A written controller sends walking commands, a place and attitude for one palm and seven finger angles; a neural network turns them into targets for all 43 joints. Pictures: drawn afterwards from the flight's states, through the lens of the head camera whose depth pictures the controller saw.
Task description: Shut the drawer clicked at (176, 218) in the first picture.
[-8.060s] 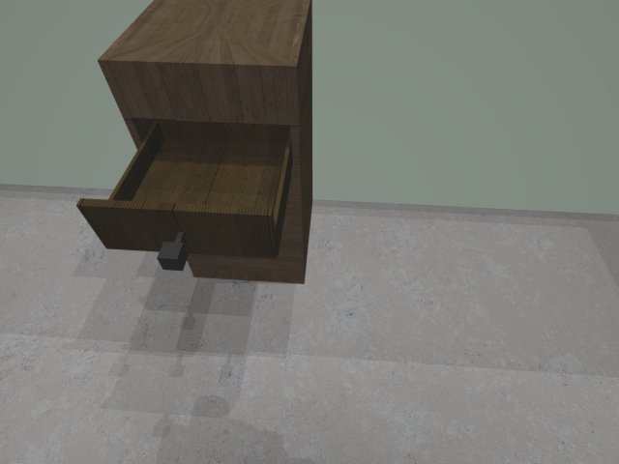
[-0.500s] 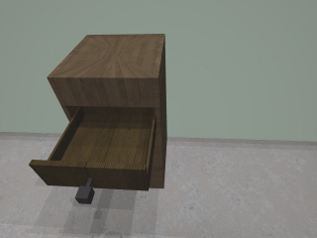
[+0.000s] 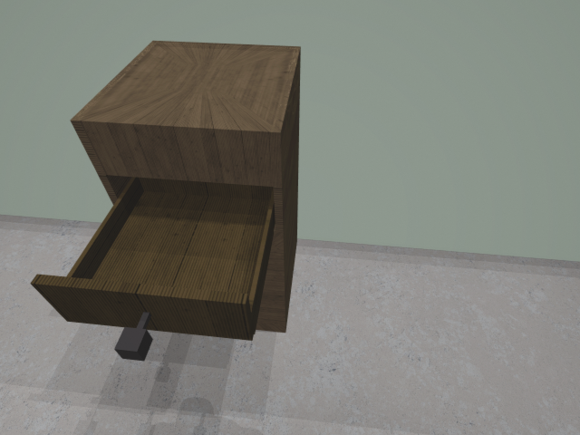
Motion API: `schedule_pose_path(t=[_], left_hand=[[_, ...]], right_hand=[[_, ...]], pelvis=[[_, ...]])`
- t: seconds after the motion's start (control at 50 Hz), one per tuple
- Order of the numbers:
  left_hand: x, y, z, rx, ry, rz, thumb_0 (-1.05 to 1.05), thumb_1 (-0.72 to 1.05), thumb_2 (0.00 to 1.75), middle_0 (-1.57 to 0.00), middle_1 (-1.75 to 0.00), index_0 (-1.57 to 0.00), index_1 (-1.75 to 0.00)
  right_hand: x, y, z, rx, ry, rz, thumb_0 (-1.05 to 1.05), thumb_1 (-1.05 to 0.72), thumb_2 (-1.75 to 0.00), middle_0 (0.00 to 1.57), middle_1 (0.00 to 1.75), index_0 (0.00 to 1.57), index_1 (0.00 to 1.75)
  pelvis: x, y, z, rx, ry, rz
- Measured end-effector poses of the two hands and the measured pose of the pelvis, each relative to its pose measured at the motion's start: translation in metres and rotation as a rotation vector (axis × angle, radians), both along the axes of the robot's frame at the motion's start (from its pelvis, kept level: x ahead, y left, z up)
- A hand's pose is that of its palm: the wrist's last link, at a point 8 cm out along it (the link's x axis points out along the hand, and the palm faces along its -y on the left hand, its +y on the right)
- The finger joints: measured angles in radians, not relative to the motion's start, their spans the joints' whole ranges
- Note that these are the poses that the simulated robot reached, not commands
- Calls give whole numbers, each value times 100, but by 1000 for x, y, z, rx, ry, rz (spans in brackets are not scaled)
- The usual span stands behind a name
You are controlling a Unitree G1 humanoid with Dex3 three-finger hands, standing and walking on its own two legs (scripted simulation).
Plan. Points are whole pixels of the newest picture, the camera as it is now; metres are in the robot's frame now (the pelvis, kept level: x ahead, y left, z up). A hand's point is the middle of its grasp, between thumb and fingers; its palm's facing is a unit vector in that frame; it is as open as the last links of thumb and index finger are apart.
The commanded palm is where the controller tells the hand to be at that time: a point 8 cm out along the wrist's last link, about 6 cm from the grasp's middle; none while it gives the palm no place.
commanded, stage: come to a stop and stand still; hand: left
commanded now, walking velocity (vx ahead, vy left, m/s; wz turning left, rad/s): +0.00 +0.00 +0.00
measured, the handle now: (139, 333) +0.32 +0.29 -0.12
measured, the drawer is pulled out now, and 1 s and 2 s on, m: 0.30 0.30 0.30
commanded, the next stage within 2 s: look again from close up in 0.84 s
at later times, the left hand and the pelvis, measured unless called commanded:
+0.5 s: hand out of the picture -0.02 +0.17 -0.17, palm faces +0.03 -0.99 -0.17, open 7.4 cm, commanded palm none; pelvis +0.01 +0.02 +0.00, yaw +0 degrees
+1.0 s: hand out of the picture -0.02 +0.18 -0.17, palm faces +0.03 -0.99 -0.17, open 7.4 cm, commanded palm none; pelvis +0.01 +0.03 +0.00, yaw +0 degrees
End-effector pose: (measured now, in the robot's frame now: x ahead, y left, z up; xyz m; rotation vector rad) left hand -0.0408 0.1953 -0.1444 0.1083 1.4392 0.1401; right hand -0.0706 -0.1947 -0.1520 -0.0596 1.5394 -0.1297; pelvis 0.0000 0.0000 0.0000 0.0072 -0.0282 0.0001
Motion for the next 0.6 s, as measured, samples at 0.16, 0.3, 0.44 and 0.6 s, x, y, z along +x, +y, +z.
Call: schedule_pose_path(t=[0.16, 0.3, 0.44, 0.6], left_hand=[[16, 0, -2, -5, -33, -2, 1, 90, 90, -20, -30, -20, -30], [23, 8, -2, 0, -46, -5, 1, 91, 90, -20, -30, -20, -30], [20, 18, -1, 8, -37, -2, 1, 91, 90, -19, -30, -20, -30], [12, 27, 0, 13, -7, -2, 1, 90, 90, -19, -30, -20, -30]], right_hand=[[28, 8, -2, 6, -64, 7, 0, -91, -90, 20, 29, 20, 30], [49, 11, -1, -4, -116, 17, 0, -91, -90, 20, 29, 20, 30], [54, 12, 1, -15, -120, 27, 0, -91, -90, 20, 29, 20, 30], [45, 14, 2, -23, -91, 28, 0, -91, -90, 20, 29, 20, 30]], pelvis=[[7, 3, 0, -1, -4, -3], [9, 8, 1, -1, -7, -4], [10, 14, 1, 0, -6, -4], [9, 21, 2, 0, -7, -5]])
